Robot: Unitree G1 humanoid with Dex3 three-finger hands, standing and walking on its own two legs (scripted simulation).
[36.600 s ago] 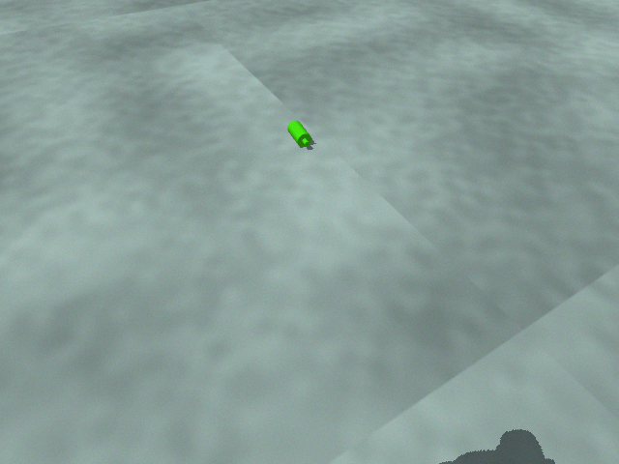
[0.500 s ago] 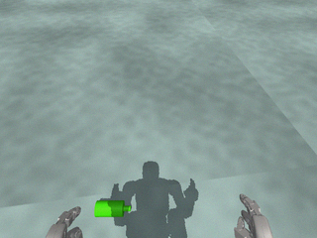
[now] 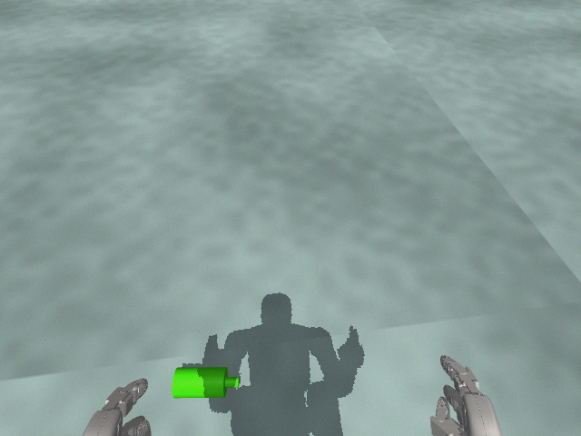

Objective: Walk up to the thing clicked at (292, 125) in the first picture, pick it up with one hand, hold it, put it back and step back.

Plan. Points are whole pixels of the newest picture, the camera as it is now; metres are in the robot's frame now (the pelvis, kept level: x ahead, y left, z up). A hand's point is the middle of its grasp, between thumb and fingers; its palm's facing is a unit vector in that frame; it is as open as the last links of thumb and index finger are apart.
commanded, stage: stand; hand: left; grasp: from above
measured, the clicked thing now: (207, 382) +0.43 +0.23 -0.67
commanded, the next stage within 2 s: none
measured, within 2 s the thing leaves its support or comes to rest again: neither
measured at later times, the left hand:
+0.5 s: hand out of the picture +0.05 +0.25 -0.11, palm faces +0.05 -0.95 -0.32, open 7.4 cm
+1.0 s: hand out of the picture +0.01 +0.25 -0.10, palm faces +0.05 -0.94 -0.34, open 7.4 cm
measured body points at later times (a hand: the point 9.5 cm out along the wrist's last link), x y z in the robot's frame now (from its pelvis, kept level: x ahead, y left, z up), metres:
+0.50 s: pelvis -0.01 +0.01 +0.05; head +0.00 +0.02 +0.50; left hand +0.05 +0.30 -0.09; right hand +0.07 -0.26 -0.08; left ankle +0.00 +0.12 -0.68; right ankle +0.00 -0.14 -0.68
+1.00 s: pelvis -0.02 +0.00 +0.07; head -0.03 +0.00 +0.51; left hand +0.01 +0.30 -0.07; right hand +0.04 -0.28 -0.08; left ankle +0.00 +0.12 -0.68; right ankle +0.00 -0.14 -0.68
